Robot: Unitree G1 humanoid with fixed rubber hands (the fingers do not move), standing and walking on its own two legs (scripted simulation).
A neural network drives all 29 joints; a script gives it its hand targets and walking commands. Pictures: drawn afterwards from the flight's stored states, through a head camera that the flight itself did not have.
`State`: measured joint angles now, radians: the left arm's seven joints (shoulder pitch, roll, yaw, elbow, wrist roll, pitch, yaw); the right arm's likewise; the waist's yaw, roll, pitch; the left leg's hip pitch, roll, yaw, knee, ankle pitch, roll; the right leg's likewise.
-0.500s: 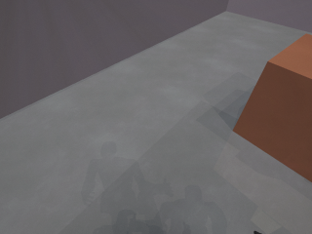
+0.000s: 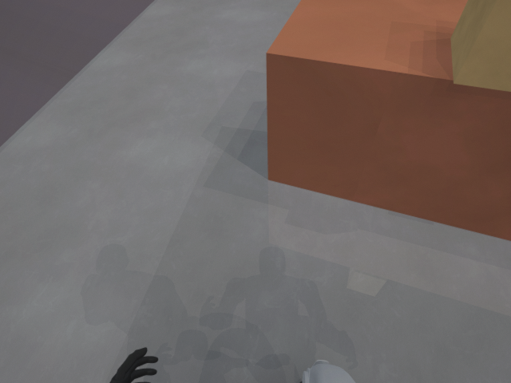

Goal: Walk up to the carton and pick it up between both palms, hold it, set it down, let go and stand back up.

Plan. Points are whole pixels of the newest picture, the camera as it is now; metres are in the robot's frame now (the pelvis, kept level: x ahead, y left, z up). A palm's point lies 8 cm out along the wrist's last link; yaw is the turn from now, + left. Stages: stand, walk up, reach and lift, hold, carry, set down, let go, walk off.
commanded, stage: walk up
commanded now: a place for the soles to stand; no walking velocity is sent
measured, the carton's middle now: out of the picture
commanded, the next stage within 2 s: none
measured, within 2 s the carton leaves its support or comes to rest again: neither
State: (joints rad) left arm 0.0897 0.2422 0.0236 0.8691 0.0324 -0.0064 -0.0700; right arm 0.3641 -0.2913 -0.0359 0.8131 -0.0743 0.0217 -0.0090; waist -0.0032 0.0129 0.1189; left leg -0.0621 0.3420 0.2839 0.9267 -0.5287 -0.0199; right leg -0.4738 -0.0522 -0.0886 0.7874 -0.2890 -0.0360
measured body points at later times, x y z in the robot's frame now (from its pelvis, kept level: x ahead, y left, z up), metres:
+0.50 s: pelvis +0.21 -0.06 +0.01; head +0.20 -0.03 +0.46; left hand +0.35 +0.16 -0.13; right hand +0.21 -0.32 -0.10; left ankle +0.28 +0.05 -0.70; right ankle +0.15 -0.13 -0.64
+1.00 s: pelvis +0.35 -0.26 +0.02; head +0.37 -0.30 +0.46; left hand +0.54 -0.08 -0.11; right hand +0.28 -0.51 -0.12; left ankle +0.35 -0.09 -0.61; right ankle +0.37 -0.37 -0.70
